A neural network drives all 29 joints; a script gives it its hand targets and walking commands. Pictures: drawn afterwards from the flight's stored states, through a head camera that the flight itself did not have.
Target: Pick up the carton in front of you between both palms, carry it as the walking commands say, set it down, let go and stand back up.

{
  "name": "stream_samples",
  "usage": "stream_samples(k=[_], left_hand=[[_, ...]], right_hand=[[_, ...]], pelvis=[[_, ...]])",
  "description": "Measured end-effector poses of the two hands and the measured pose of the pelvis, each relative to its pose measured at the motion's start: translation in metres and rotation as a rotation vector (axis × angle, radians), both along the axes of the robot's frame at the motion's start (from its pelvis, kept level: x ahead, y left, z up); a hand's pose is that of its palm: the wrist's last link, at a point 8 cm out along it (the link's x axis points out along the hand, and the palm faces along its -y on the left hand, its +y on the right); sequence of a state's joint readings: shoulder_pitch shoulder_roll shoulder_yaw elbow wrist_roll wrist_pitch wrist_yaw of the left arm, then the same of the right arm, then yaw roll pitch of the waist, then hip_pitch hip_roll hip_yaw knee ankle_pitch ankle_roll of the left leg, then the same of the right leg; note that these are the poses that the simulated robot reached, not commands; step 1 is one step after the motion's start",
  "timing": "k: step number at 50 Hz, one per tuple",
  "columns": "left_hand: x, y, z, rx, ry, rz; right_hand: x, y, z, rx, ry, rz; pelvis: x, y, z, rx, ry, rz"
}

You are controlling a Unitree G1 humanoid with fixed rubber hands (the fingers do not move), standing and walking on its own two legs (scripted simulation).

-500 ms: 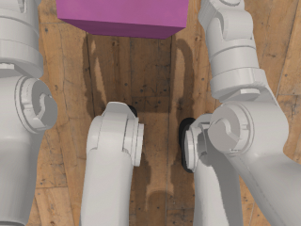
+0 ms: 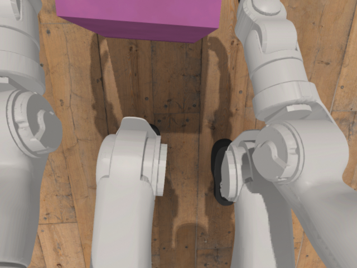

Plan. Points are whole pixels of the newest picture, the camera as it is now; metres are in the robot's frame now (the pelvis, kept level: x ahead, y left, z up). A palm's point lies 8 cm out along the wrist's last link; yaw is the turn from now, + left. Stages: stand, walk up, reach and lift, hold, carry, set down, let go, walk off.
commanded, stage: set down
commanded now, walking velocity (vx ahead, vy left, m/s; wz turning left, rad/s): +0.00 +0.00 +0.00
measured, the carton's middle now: out of the picture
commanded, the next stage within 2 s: let go in 1.30 s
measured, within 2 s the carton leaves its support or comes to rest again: neither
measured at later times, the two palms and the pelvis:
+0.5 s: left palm out of the picture +0.53 +0.35 -0.10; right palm out of the picture +0.57 -0.02 -0.10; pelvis -0.01 +0.00 +0.03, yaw +1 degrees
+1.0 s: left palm out of the picture +0.53 +0.36 +0.05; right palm out of the picture +0.57 -0.03 +0.05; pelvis +0.00 +0.01 +0.16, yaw +2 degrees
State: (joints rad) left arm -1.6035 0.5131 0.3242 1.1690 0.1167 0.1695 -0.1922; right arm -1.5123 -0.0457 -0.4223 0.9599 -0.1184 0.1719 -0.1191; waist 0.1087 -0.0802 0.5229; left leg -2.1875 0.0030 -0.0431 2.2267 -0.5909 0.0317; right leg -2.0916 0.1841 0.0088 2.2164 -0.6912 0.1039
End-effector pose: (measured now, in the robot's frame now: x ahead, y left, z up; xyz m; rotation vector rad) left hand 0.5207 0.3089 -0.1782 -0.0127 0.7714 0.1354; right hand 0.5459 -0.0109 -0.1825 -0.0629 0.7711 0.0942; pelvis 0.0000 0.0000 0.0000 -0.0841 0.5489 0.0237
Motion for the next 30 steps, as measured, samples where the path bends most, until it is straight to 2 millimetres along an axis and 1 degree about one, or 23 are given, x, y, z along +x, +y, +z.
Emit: stream_samples(k=[2,5,7,10,12,15,19,24,30], left_hand=[[-0.011,0.002,-0.014,0.007,0.039,0.020],[-0.022,0.010,-0.027,0.033,0.058,0.067],[-0.022,0.017,-0.028,0.052,0.043,0.085],[-0.015,0.025,-0.020,0.060,-0.001,0.097],[-0.008,0.028,-0.011,0.057,-0.031,0.097],[0.000,0.031,0.005,0.051,-0.070,0.091],[0.007,0.033,0.032,0.051,-0.115,0.080],[0.009,0.036,0.073,0.055,-0.124,0.071],[0.006,0.039,0.120,0.054,-0.103,0.066]], right_hand=[[-0.005,-0.008,-0.010,-0.030,0.027,-0.008],[0.000,-0.025,-0.013,-0.058,0.013,-0.038],[0.006,-0.035,-0.011,-0.067,-0.003,-0.049],[0.013,-0.042,-0.005,-0.065,-0.027,-0.055],[0.016,-0.041,0.000,-0.057,-0.043,-0.056],[0.017,-0.034,0.011,-0.046,-0.070,-0.056],[0.018,-0.020,0.035,-0.037,-0.111,-0.063],[0.021,-0.010,0.077,-0.050,-0.132,-0.083],[0.023,-0.012,0.123,-0.072,-0.109,-0.101]], pelvis=[[0.001,0.000,0.000,-0.003,0.004,0.000],[0.002,0.001,-0.002,-0.003,0.012,-0.004],[0.002,0.002,-0.004,0.000,0.015,-0.009],[0.001,0.002,-0.007,0.004,0.012,-0.013],[-0.001,0.002,-0.008,0.004,0.008,-0.013],[-0.004,0.002,-0.007,0.002,0.001,-0.009],[-0.009,0.002,0.003,-0.004,-0.004,0.003],[-0.014,0.002,0.028,-0.015,0.006,0.017],[-0.014,0.004,0.061,-0.026,0.060,0.030]])
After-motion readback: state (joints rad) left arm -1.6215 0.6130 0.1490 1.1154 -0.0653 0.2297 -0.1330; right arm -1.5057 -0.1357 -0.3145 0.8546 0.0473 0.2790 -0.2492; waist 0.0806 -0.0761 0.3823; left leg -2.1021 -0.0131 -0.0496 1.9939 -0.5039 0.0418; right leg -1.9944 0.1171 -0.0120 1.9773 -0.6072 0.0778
